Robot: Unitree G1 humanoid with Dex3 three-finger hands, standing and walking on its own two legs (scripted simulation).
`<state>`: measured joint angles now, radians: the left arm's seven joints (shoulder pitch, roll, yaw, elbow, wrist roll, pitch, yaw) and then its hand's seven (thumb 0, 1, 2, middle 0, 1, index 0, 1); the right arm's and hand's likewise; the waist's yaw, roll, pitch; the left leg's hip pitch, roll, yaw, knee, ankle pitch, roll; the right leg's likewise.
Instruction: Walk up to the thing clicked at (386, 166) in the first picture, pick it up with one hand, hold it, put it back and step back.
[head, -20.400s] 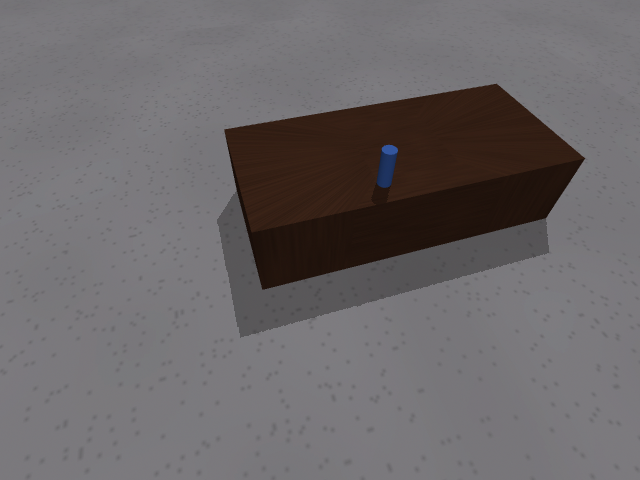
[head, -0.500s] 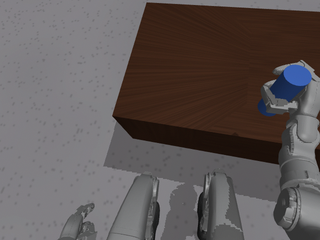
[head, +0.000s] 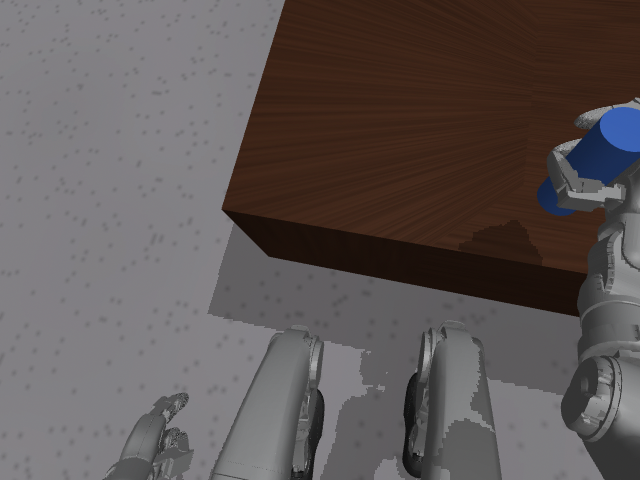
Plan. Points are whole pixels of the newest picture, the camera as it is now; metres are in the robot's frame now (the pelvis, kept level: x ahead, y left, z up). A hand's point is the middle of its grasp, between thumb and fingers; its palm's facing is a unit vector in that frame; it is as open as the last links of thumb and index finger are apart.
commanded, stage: lower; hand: right
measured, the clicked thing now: (588, 168) +0.46 -0.27 -0.03
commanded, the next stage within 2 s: loosen in 0.88 s
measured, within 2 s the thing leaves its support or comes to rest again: rests again in 0.66 s
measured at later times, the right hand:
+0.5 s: hand (555, 182) +0.47 -0.26 -0.08, palm faces +0.27 +0.96 +0.00, open 7.4 cm
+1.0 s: hand (553, 188) +0.47 -0.27 -0.10, palm faces +0.27 +0.96 -0.01, open 7.4 cm
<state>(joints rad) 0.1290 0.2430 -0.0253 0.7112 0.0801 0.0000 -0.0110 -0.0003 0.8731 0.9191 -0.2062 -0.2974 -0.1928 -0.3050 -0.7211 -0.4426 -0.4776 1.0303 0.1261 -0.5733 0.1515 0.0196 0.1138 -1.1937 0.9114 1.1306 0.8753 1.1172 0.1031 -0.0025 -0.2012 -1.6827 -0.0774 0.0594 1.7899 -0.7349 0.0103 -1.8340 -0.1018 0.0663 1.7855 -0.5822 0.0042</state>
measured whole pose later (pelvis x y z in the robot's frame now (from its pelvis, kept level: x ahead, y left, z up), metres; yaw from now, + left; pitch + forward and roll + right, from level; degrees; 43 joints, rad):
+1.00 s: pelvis -0.02 +0.01 -0.10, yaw +3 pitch +35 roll +5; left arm 0.11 0.28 -0.03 0.72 0.09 0.03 -0.01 0.00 0.88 0.90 -0.20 -0.29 -0.19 -0.30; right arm -0.81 -0.55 -0.55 1.03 0.13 -0.52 0.21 0.02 0.11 -1.19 0.91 1.13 0.87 1.12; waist 0.11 0.02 -0.14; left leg -1.98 -0.10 0.09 2.12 -0.76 0.02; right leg -2.13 -0.12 0.11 2.10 -0.60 0.02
